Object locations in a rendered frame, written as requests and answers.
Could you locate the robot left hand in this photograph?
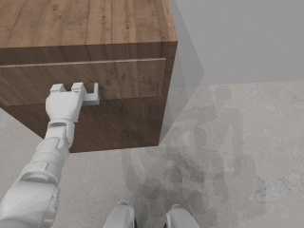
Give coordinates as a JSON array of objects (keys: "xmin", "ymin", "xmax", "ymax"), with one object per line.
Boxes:
[{"xmin": 46, "ymin": 82, "xmax": 86, "ymax": 123}]

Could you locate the left robot forearm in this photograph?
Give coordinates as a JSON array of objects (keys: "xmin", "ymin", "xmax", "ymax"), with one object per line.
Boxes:
[{"xmin": 0, "ymin": 119, "xmax": 75, "ymax": 219}]

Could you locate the left robot thigh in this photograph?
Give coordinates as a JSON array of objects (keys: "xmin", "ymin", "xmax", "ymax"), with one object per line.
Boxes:
[{"xmin": 103, "ymin": 205, "xmax": 135, "ymax": 228}]

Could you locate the drawer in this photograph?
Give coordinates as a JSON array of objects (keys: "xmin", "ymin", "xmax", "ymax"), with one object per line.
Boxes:
[{"xmin": 0, "ymin": 57, "xmax": 166, "ymax": 106}]

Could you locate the robot thigh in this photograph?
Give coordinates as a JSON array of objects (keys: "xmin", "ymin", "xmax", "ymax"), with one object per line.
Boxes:
[
  {"xmin": 165, "ymin": 208, "xmax": 200, "ymax": 228},
  {"xmin": 103, "ymin": 205, "xmax": 135, "ymax": 228}
]

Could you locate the right robot thigh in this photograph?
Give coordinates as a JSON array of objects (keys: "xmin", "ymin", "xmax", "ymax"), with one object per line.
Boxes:
[{"xmin": 165, "ymin": 208, "xmax": 200, "ymax": 228}]

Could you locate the handle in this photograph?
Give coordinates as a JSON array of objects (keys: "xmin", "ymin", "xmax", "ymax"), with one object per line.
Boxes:
[{"xmin": 81, "ymin": 83, "xmax": 100, "ymax": 106}]

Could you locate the cabinet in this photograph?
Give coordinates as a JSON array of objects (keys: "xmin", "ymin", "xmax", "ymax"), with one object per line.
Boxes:
[{"xmin": 0, "ymin": 0, "xmax": 178, "ymax": 154}]

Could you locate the robot left upper arm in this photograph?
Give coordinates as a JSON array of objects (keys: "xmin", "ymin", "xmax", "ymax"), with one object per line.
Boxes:
[{"xmin": 0, "ymin": 180, "xmax": 61, "ymax": 228}]

